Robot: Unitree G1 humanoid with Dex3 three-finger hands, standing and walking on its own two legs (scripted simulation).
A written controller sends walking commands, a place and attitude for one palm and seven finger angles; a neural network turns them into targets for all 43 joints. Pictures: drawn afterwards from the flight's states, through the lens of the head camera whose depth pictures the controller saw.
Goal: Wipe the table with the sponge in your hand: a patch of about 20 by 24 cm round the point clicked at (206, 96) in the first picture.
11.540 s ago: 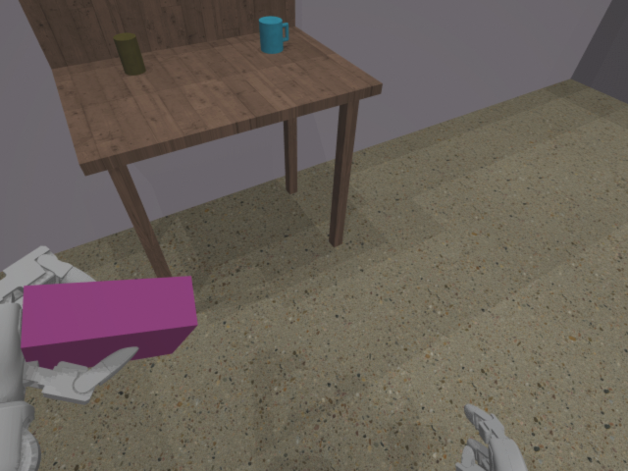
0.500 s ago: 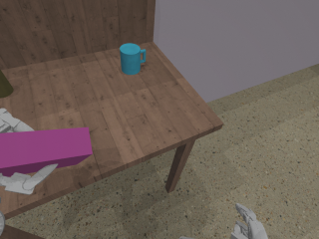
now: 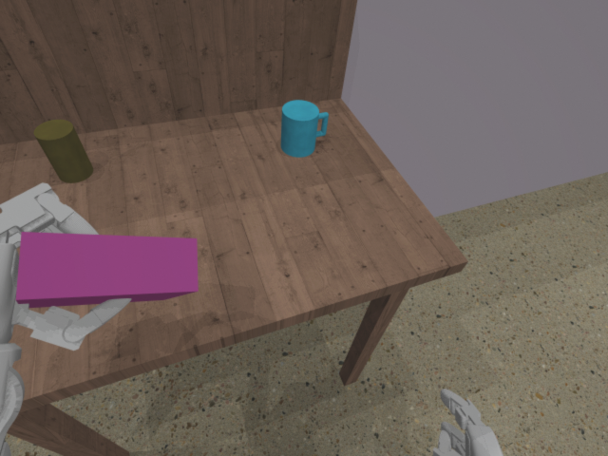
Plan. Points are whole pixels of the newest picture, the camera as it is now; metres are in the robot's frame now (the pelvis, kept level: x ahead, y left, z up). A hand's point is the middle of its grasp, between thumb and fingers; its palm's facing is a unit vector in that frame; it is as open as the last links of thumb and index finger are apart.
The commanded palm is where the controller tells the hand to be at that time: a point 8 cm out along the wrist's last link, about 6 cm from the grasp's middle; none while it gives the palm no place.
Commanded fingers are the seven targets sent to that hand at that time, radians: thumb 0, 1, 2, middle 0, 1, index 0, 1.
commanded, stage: look again from close up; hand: left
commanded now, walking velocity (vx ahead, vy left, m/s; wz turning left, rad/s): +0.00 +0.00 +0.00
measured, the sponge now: (134, 273) +0.25 +0.21 +0.16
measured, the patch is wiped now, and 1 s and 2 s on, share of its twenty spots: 0.00 0.00 0.00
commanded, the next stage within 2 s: turn the palm down, sponge in hand in 0.26 s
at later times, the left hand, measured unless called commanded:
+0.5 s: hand (38, 232) +0.26 +0.30 +0.18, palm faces +0.39 -0.78 -0.49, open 9.1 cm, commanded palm +0.18 +0.29 +0.18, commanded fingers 0.00 0.10 1.30 -1.20 -1.60 -1.20 -1.60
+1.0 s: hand (93, 303) +0.22 +0.24 +0.14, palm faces +0.20 -0.59 -0.78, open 9.1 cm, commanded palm +0.18 +0.27 +0.20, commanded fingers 0.00 0.10 1.30 -1.20 -1.60 -1.20 -1.60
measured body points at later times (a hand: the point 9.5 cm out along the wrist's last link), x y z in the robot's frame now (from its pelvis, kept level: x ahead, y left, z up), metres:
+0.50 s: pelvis +0.00 +0.02 -0.01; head +0.03 +0.03 +0.44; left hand +0.24 +0.34 +0.21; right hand +0.18 -0.22 -0.09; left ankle +0.00 +0.10 -0.73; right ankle +0.02 -0.12 -0.73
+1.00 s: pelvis +0.00 -0.02 -0.01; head +0.00 -0.04 +0.44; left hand +0.20 +0.27 +0.18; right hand +0.19 -0.25 -0.09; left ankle +0.00 +0.10 -0.73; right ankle +0.02 -0.12 -0.73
